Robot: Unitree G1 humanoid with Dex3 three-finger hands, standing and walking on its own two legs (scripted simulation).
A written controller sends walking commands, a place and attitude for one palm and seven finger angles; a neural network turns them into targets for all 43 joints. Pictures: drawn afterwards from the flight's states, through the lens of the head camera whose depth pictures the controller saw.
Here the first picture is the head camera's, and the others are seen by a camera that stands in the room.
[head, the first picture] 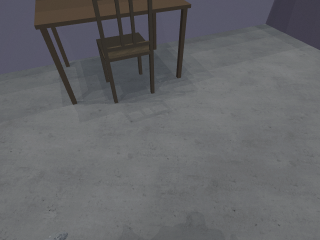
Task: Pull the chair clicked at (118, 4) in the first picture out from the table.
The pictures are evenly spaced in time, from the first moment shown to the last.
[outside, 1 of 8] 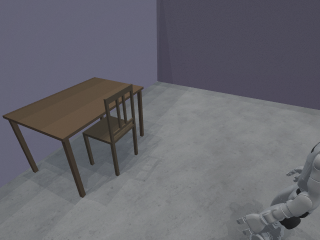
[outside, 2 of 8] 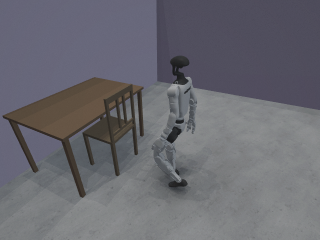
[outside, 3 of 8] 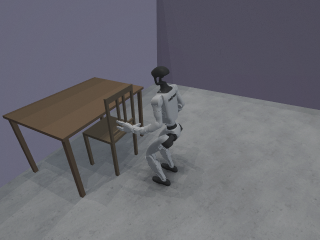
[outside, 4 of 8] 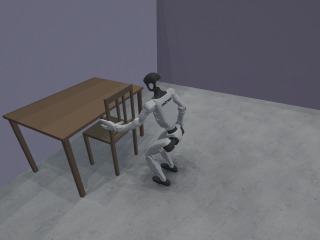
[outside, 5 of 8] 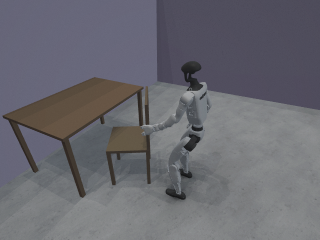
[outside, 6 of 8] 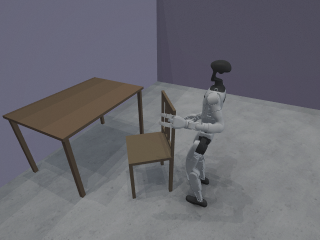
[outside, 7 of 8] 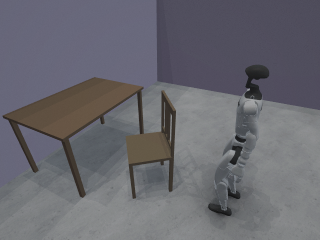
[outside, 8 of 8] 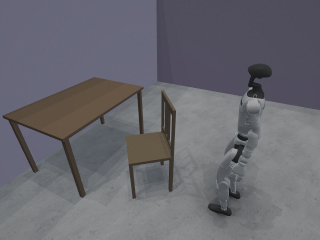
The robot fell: no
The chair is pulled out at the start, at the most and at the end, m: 0.00 0.53 0.53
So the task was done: yes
